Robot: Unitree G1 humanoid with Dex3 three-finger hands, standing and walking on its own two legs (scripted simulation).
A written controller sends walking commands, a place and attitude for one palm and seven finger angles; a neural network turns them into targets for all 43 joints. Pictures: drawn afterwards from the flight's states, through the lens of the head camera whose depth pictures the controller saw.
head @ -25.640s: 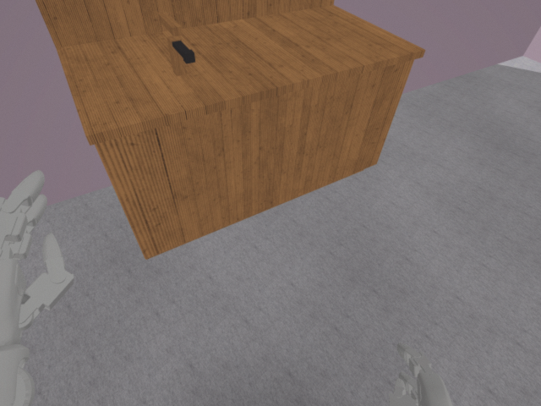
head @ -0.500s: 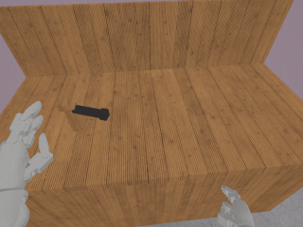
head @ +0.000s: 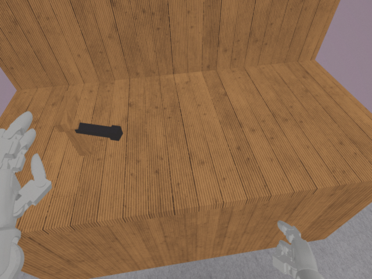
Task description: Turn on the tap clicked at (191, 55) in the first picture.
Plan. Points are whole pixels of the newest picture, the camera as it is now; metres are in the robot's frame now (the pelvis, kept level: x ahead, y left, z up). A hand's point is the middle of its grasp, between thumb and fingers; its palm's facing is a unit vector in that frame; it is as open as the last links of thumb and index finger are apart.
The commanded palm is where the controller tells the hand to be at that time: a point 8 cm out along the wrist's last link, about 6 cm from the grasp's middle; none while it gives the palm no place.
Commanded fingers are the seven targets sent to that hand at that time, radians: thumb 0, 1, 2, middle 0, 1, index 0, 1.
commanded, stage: step back with the hand held close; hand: left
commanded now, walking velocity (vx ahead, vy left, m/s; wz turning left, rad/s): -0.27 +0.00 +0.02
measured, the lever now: (115, 133) +0.44 +0.24 +0.05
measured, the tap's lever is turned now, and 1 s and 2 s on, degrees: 70 70 70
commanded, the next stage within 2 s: stop stepping back and stand still in 1.28 s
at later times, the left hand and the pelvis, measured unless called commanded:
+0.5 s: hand (7, 234) +0.14 +0.28 +0.15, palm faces +0.40 -0.81 -0.44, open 7.4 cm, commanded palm +0.09 +0.31 +0.17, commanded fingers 0.00 0.90 0.90 -0.20 -0.30 -0.20 -0.30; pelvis -0.06 +0.03 -0.02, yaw +0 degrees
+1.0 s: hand (14, 261) +0.11 +0.24 +0.16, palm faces +0.33 -0.86 -0.38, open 7.4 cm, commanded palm +0.05 +0.29 +0.17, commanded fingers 0.00 0.90 0.90 -0.20 -0.30 -0.20 -0.30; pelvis -0.11 +0.01 -0.01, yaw -1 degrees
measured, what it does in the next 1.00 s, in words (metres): walks backwards: right foot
